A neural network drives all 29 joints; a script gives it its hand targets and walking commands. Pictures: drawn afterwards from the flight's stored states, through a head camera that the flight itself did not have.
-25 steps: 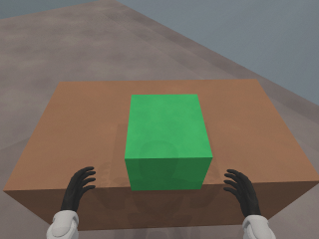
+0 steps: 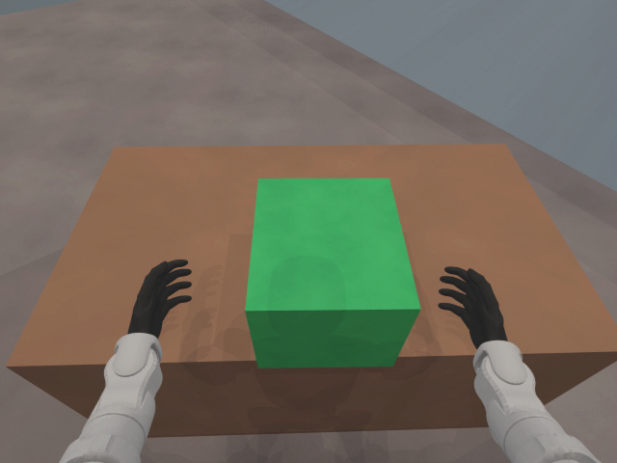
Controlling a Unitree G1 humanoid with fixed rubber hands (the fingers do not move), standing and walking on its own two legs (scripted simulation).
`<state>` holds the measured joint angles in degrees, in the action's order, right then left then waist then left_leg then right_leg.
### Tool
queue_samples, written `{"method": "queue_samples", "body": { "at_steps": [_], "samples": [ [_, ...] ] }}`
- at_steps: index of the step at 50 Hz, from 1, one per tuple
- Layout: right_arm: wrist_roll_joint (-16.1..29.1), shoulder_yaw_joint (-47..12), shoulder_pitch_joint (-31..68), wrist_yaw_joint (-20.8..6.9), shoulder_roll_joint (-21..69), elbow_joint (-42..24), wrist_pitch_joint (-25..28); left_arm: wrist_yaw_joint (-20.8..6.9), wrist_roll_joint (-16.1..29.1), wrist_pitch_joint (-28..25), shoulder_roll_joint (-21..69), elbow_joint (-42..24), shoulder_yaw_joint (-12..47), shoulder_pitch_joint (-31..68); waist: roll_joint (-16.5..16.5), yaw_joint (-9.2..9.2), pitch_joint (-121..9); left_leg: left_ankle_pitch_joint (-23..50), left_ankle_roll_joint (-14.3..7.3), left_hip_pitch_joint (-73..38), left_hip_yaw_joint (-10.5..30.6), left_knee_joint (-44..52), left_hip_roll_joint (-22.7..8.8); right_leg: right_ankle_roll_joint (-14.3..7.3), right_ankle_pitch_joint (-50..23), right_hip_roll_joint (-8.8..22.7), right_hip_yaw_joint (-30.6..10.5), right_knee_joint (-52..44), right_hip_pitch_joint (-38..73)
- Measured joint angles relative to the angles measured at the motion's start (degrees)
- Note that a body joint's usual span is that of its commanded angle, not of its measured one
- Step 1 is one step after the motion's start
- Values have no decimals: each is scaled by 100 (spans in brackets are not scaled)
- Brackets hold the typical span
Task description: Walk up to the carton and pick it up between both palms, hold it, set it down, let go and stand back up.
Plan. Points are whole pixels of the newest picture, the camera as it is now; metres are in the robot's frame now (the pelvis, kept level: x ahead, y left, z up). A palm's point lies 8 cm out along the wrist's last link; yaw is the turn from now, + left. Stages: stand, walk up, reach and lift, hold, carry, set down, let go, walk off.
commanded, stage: reach and lift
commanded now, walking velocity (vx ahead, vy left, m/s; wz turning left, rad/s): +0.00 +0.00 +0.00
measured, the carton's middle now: (324, 271) +0.47 +0.03 -0.10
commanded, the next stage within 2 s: none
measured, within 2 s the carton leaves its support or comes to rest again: neither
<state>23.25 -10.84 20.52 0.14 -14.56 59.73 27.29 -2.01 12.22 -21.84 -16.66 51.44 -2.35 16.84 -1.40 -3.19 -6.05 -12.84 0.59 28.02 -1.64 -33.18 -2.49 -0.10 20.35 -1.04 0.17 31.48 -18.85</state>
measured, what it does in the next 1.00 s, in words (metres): stands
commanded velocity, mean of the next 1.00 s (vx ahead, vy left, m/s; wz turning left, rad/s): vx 0.00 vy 0.00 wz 0.00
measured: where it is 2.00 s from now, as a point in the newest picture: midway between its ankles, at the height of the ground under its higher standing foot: outside the picture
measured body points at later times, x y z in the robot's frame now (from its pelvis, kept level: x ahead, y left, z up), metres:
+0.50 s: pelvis -0.01 +0.00 +0.00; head +0.03 +0.02 +0.45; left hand +0.38 +0.26 +0.05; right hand +0.41 -0.18 +0.05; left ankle +0.04 +0.12 -0.73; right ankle -0.05 -0.12 -0.73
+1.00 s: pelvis -0.02 +0.01 -0.01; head +0.06 +0.02 +0.43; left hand +0.43 +0.27 +0.07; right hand +0.47 -0.19 +0.09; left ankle +0.04 +0.12 -0.73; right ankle -0.05 -0.12 -0.73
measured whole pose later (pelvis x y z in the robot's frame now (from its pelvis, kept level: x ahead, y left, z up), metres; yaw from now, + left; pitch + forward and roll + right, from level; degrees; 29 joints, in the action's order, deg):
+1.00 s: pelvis -0.02 +0.01 -0.01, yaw -2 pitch +23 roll -2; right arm 30.4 -14.6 59.5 -0.8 -21.1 80.3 12.7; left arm -1.0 18.5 -14.7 -20.6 81.3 4.7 58.1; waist -1.6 -4.3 -15.7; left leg -10.3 0.2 48.1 -1.3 -35.5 -3.2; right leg 0.3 18.0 -1.7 0.3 35.1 -40.0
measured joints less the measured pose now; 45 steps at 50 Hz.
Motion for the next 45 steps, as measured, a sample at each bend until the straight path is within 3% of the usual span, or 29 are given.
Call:
{"method": "queue_samples", "body": {
  "at_steps": [8,23,45],
  "samples": [
    [125,-120,512,96,-58,87,-253,-64,122,196,-78,340,-15,612,45,-6,-203,47,0,304,31,7,-11,4,-56,-19,17,-21,-297],
    [365,-225,1780,87,-261,840,-829,41,71,548,-104,1270,27,1956,24,-76,-555,148,-6,801,27,17,-58,10,-185,-65,-3,-39,-815],
    [632,-282,3681,-60,-600,1827,-1458,170,642,749,-351,2694,627,3887,12,-140,-953,240,-38,1913,30,-241,-81,36,-220,-75,7,359,-2007]
  ]
}}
